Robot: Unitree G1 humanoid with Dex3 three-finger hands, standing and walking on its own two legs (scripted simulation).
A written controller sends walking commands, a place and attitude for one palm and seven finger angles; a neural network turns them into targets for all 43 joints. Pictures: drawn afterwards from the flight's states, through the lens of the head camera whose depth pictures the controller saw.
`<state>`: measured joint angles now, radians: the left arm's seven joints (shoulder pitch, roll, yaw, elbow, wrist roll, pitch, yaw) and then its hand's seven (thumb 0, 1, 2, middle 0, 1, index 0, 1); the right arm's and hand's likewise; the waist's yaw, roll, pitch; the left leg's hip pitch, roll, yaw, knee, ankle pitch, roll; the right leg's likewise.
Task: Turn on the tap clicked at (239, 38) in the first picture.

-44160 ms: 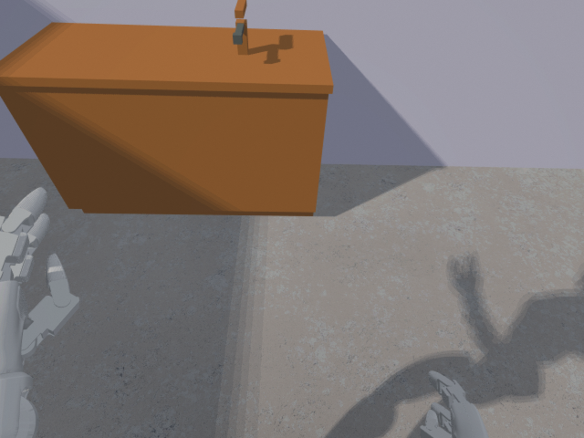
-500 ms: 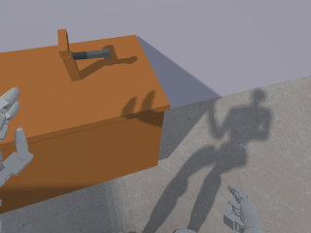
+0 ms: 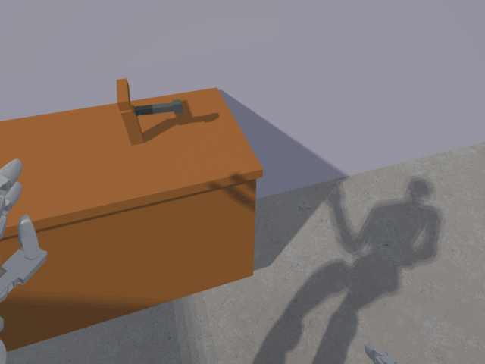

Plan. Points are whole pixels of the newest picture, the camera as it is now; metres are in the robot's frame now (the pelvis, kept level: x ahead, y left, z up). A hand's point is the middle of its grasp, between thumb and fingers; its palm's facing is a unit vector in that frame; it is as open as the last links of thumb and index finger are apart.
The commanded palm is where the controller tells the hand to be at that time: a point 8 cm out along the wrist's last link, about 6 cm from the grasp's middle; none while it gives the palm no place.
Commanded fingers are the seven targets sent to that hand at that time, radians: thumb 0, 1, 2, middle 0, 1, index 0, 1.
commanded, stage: stop stepping back and stand still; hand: left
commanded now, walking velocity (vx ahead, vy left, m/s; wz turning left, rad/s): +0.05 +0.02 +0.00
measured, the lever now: (177, 106) +0.77 +0.21 +0.05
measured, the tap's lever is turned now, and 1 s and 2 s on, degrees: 84 84 84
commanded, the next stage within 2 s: stand and check the lever's angle in 0.24 s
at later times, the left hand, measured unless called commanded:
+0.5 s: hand (49, 249) +0.22 +0.25 +0.16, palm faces +0.43 -0.82 -0.38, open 7.4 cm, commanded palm +0.17 +0.28 +0.18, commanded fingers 0.00 0.90 0.90 -0.20 -0.30 -0.20 -0.30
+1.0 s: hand (45, 240) +0.24 +0.27 +0.16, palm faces +0.39 -0.85 -0.36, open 7.4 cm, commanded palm +0.19 +0.31 +0.18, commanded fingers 0.00 0.90 0.90 -0.20 -0.30 -0.20 -0.30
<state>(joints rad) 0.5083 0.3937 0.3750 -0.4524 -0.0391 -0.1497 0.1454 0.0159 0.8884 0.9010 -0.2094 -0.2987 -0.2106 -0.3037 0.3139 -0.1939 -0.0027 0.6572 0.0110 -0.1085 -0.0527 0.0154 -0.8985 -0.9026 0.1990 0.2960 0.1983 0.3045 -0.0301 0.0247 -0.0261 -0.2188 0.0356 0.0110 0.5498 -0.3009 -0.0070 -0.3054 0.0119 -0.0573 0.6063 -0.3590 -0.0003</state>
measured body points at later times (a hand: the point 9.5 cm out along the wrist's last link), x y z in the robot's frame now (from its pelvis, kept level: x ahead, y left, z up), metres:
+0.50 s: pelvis +0.02 +0.00 +0.01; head +0.03 +0.00 +0.46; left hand +0.19 +0.29 +0.18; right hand +0.20 -0.23 -0.08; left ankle +0.02 +0.11 -0.73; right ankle +0.04 -0.09 -0.73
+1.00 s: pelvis +0.03 +0.03 +0.01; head +0.05 +0.03 +0.46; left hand +0.21 +0.31 +0.18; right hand +0.21 -0.20 -0.07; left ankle +0.02 +0.11 -0.73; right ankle +0.04 -0.09 -0.73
